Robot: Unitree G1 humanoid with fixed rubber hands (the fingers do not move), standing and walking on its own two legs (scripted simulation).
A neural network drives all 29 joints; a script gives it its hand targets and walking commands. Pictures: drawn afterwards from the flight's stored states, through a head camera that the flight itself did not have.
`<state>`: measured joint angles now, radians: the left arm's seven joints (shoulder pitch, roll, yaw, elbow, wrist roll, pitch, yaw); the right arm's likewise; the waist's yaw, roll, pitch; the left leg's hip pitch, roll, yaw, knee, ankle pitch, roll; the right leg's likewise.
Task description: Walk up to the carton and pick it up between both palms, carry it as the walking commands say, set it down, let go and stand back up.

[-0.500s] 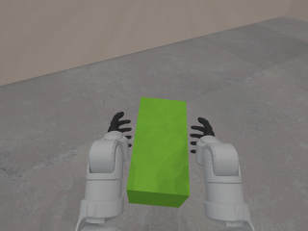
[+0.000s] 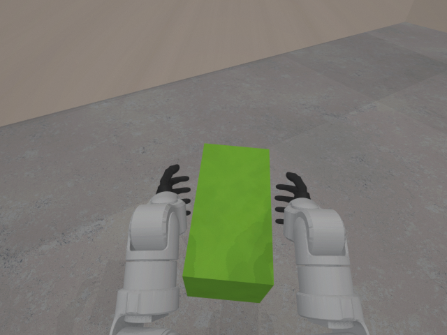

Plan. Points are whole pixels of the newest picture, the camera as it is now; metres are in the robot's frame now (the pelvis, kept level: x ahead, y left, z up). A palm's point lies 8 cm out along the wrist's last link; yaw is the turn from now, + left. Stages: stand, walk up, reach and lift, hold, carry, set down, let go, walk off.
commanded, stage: carry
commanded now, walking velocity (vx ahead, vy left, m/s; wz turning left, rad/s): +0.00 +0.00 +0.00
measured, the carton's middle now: (230, 218) +0.37 +0.01 +0.01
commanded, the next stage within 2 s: hold in 0.36 s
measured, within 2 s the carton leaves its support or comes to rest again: neither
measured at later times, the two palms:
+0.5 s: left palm (165, 229) +0.31 +0.12 +0.06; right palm (289, 239) +0.30 -0.10 +0.04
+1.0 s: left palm (153, 229) +0.28 +0.13 +0.11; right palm (289, 236) +0.28 -0.09 +0.08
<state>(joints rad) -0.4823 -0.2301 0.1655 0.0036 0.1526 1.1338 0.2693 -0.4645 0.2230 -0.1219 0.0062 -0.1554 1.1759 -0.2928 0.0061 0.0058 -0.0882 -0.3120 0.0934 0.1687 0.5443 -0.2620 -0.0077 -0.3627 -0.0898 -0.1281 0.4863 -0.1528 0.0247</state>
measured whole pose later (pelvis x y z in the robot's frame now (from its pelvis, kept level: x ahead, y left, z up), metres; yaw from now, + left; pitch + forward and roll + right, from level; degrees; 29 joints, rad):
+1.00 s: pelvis -0.02 -0.01 +0.00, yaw +6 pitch -16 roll +0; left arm -0.59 -0.24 0.38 0.60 0.45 0.74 0.03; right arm -0.51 0.24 -0.31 0.57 -0.37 0.80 -0.13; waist 0.00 0.01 0.04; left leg 0.02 -0.02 -0.06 0.46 -0.21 -0.01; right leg -0.01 0.01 0.10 0.46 -0.18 0.03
